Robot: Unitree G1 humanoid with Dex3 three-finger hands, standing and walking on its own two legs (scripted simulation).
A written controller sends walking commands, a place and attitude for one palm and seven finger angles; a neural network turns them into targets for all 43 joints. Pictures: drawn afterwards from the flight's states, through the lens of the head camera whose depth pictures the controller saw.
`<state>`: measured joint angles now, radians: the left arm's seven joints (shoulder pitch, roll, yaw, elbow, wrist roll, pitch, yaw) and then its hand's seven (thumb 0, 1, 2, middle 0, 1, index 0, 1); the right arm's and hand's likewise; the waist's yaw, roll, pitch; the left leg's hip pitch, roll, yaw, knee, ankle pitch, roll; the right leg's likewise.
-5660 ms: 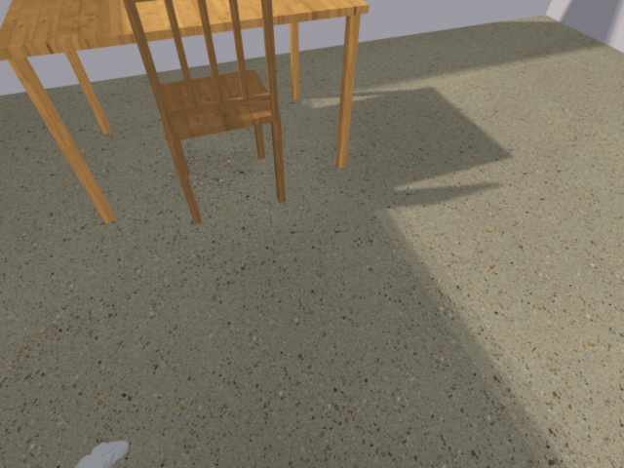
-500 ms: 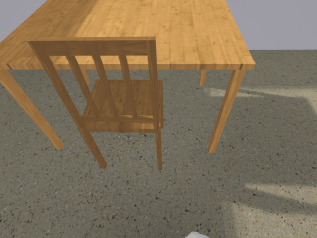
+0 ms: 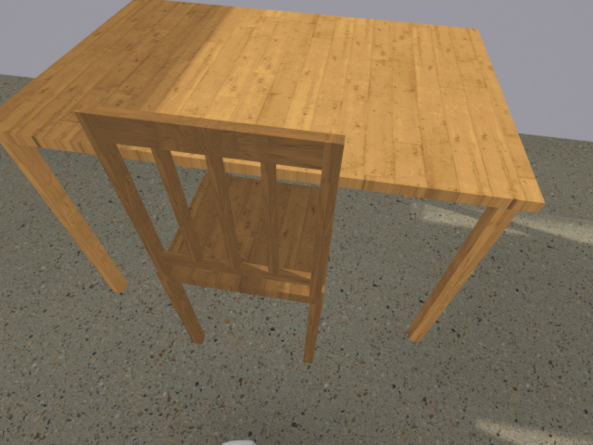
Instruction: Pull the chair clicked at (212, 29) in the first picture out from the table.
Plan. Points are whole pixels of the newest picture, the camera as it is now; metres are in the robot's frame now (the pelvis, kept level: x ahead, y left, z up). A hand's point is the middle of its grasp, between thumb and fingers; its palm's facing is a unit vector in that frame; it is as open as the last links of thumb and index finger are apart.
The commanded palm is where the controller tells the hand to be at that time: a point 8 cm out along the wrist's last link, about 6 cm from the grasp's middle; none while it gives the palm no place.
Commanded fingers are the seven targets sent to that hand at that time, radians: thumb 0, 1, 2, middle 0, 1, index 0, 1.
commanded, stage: come to a stop and stand still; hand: left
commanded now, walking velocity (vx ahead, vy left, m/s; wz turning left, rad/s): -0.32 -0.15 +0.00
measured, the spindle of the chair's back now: (226, 218) +0.50 +0.20 -0.06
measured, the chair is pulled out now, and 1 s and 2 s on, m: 0.00 0.00 0.00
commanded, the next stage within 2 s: look again from close up in 1.04 s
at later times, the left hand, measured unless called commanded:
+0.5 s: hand out of the picture +0.06 +0.19 -0.17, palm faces -0.02 -0.96 -0.27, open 7.4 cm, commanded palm none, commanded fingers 0.00 0.90 0.90 -0.20 -0.30 -0.20 -0.30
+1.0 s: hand out of the picture -0.01 +0.09 -0.17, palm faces +0.00 -0.98 -0.19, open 7.3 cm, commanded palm none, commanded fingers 0.00 0.90 0.90 -0.20 -0.30 -0.20 -0.30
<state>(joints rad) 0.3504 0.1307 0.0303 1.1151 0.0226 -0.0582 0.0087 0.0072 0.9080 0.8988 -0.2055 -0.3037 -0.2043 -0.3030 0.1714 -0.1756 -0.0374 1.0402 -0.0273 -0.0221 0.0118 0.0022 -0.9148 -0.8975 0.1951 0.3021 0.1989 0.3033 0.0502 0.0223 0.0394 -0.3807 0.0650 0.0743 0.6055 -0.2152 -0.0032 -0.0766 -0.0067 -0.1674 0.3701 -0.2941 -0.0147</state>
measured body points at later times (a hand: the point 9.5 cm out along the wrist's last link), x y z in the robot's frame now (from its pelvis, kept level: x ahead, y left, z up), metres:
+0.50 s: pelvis +0.00 -0.01 +0.00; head +0.03 -0.01 +0.45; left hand +0.06 +0.25 -0.15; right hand +0.04 -0.26 -0.15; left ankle +0.06 +0.11 -0.74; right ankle -0.04 -0.14 -0.72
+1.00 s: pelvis -0.01 -0.07 +0.00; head +0.00 -0.09 +0.45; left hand -0.01 +0.14 -0.16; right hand -0.06 -0.28 -0.17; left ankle +0.02 +0.10 -0.74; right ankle -0.04 -0.14 -0.74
